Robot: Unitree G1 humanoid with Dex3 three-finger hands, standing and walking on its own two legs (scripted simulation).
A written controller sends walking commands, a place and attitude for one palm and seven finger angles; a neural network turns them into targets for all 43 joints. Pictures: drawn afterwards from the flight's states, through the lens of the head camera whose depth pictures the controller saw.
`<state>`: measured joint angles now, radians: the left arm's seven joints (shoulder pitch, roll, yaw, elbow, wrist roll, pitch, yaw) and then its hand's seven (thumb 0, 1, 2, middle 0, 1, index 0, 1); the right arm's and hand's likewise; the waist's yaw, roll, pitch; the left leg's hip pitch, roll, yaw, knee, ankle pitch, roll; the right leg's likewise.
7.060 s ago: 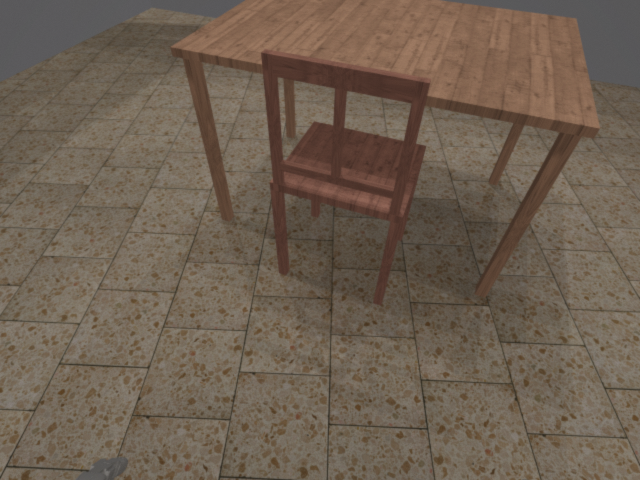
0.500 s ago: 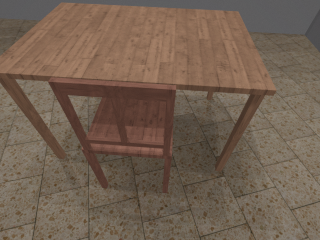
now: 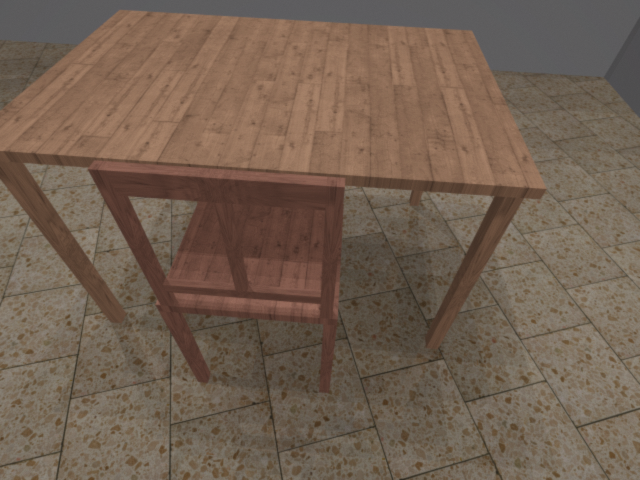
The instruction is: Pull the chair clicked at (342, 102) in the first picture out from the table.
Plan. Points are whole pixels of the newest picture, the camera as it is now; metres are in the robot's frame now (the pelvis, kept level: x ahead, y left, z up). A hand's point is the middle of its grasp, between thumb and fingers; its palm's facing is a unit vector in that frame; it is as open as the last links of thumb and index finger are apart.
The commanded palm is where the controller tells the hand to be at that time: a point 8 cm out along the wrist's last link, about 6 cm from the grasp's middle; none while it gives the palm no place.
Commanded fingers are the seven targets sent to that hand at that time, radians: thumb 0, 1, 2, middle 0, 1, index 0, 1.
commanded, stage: look again from close up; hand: left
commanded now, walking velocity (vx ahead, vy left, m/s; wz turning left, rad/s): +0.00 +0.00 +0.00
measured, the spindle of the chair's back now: (233, 248) +0.52 +0.20 -0.09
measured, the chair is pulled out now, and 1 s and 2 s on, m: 0.00 0.00 0.00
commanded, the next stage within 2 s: shuffle to correct the standing spot in 0.10 s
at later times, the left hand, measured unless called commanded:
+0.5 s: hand out of the picture -0.02 +0.16 -0.19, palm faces +0.09 -0.99 -0.14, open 7.4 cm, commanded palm none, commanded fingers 0.00 0.90 0.90 -0.20 -0.30 -0.20 -0.30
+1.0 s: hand (212, 454) +0.19 +0.17 -0.17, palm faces +0.02 -0.96 -0.27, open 7.4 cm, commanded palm none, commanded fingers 0.00 0.90 0.90 -0.20 -0.30 -0.20 -0.30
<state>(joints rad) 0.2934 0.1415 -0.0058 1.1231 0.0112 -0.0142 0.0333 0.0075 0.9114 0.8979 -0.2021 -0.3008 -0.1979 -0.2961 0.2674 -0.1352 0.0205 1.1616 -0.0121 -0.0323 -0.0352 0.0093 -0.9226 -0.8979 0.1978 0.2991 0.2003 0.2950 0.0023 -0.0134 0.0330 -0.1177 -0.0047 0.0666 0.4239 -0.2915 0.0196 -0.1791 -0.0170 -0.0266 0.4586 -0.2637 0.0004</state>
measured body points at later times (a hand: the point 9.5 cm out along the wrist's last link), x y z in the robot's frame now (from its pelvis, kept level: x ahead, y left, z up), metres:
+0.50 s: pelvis +0.02 +0.00 -0.01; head +0.03 +0.02 +0.44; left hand -0.02 +0.21 -0.18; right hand -0.01 -0.21 -0.17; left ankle -0.04 +0.10 -0.74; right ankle -0.01 -0.12 -0.74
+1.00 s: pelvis +0.09 -0.02 -0.01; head +0.14 -0.04 +0.43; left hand +0.19 +0.22 -0.15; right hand +0.06 -0.24 -0.18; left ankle -0.01 +0.10 -0.67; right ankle +0.17 -0.11 -0.74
